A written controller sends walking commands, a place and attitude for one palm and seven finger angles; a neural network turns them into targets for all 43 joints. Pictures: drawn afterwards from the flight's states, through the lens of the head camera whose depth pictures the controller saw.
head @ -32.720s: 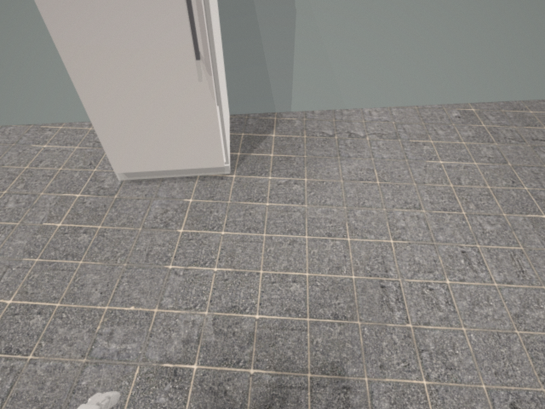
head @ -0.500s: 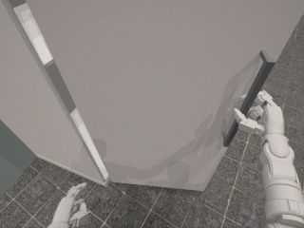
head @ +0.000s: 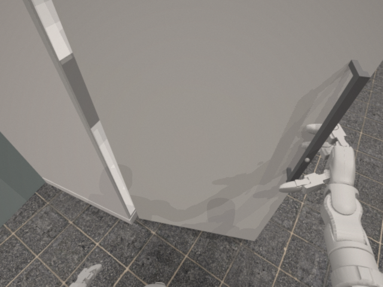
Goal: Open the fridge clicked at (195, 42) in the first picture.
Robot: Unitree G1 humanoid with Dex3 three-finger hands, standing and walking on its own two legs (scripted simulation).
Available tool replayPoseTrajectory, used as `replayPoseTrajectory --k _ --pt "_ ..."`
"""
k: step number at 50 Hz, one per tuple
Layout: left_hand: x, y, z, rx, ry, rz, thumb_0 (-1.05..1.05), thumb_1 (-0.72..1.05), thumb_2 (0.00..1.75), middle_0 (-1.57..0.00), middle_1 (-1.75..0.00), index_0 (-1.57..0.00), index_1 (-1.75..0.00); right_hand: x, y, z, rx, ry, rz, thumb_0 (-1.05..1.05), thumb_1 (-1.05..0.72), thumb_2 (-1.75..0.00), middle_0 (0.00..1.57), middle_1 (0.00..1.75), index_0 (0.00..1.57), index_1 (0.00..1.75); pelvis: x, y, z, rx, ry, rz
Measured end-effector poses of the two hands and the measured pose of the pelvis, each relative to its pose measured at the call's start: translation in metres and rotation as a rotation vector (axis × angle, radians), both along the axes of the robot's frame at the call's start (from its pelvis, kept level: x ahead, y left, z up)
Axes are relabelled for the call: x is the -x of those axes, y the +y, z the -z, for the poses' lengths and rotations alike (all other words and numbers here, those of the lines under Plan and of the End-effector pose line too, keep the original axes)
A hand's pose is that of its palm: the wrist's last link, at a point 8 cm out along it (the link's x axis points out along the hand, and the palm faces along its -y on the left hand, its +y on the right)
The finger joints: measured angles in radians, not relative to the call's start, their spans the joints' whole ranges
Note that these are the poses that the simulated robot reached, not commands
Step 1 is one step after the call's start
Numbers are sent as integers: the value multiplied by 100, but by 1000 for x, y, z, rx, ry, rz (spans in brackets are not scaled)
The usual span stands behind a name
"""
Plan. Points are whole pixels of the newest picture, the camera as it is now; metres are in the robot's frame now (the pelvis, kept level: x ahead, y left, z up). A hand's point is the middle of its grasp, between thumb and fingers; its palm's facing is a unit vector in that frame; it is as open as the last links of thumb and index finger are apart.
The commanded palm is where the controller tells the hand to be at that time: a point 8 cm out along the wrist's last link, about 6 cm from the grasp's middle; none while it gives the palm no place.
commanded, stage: slip the hand off the handle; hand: right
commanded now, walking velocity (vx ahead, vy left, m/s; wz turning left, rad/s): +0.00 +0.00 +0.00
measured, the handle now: (315, 137) +0.42 -0.22 +0.11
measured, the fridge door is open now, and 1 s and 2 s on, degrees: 76 74 74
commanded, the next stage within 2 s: draw the hand back to the body in 1.32 s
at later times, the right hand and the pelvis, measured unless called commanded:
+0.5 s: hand (344, 172) +0.36 -0.28 +0.07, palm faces +0.27 +0.94 -0.21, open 14.7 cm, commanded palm +0.33 -0.33 +0.09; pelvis +0.04 +0.00 +0.00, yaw -2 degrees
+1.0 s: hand (362, 209) +0.28 -0.29 +0.07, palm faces +0.30 +0.93 -0.21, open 14.6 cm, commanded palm +0.25 -0.33 +0.09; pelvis +0.03 -0.01 -0.01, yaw -1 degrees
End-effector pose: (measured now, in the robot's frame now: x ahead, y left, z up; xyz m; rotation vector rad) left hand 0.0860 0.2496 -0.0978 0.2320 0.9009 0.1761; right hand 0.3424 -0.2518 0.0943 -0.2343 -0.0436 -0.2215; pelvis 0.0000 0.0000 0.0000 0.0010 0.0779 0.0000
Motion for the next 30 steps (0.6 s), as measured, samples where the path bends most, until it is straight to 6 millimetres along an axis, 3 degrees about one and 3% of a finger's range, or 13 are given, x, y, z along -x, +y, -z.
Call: replayPoseTrajectory --k 6,16,23,30 --pt "-40 -2 -7 -7 -55 40 1 90 90 -21 -30 -20 -30 -4 -6 5 -17 2 10 -2 54 -20 33 122 31 118 -14 0 0 0 22 0" --pt "-94 -3 -17 -22 -110 86 1 90 90 -21 -30 -20 -30 17 -58 2 -3 -3 102 -2 54 -20 27 117 27 115 -37 -1 1 -11 46 10" --pt "-108 -8 -13 -29 -107 103 1 90 90 -21 -30 -20 -30 21 -74 7 -25 30 67 -2 55 -20 25 116 26 115 -42 -4 3 -20 55 29" --pt "-101 -13 -9 -29 -91 91 1 90 90 -21 -30 -20 -30 14 -81 7 -17 22 50 -2 55 -20 25 115 26 115 -42 -6 6 -22 71 24"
